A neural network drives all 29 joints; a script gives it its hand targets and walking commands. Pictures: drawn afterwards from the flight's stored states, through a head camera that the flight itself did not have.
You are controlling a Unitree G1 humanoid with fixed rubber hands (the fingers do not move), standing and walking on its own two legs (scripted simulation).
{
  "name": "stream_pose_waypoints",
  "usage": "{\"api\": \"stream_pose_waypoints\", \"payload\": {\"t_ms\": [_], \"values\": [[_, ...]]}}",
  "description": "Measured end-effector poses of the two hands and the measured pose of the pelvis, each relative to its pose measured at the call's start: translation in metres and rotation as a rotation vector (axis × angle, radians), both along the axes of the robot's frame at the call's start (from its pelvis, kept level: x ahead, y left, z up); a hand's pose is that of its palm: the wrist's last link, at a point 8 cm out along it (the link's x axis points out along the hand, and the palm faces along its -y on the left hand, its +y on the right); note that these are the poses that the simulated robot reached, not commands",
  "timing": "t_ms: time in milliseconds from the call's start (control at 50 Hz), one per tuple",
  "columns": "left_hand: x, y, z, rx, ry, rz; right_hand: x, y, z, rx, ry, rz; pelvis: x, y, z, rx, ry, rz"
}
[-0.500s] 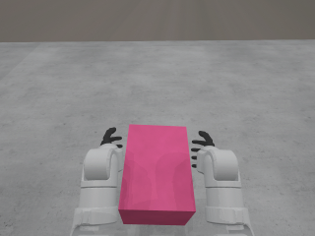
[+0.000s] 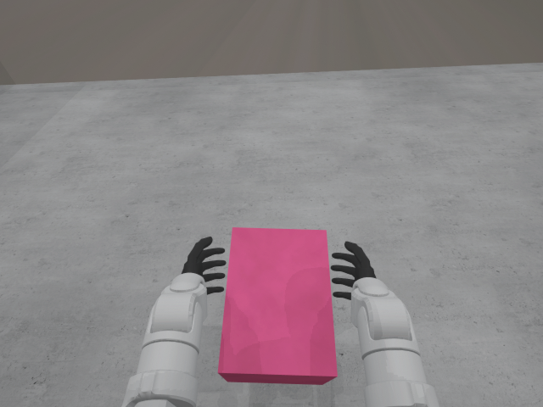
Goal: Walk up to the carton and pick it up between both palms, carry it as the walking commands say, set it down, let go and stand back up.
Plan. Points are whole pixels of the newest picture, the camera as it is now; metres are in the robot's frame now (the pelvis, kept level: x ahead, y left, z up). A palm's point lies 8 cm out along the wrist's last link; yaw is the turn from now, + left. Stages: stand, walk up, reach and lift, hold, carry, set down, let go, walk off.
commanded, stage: hold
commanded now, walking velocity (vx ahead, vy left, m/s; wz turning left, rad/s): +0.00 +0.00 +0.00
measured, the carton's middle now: (277, 305) +0.33 -0.02 -0.05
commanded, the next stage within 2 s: set down in 0.36 s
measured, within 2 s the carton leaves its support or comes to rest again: neither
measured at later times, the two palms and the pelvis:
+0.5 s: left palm (184, 289) +0.30 +0.13 +0.05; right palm (350, 282) +0.30 -0.13 +0.05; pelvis +0.00 +0.01 +0.00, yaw +3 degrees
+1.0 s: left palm (193, 310) +0.32 +0.13 -0.03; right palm (338, 305) +0.31 -0.12 -0.04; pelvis -0.02 +0.01 -0.02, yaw +3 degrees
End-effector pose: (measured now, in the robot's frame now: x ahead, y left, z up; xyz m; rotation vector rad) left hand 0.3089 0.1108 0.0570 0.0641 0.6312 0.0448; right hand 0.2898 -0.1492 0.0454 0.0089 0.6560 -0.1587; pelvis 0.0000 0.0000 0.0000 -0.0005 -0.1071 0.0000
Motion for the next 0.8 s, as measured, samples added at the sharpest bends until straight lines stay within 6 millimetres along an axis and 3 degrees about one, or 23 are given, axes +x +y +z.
{"api": "stream_pose_waypoints", "payload": {"t_ms": [220,360,480,800], "values": [[-0.009,0.007,0.000,0.004,0.010,0.057,0.001,0.011,0.004,-0.001,0.015,-0.015,-0.013,0.001,-0.006,0.002,-0.043,0.035],[-0.005,0.012,0.004,0.016,0.010,0.052,0.005,0.016,0.006,-0.006,0.016,-0.017,-0.009,0.005,-0.005,-0.003,-0.040,0.056],[-0.005,0.015,-0.005,0.016,0.043,0.055,0.009,0.018,0.004,-0.020,0.048,-0.005,-0.002,0.007,-0.003,-0.004,-0.047,0.056],[0.004,0.020,-0.050,0.030,0.080,0.061,0.019,0.023,-0.044,-0.034,0.082,0.010,-0.007,0.010,-0.009,-0.003,0.041,0.058]]}}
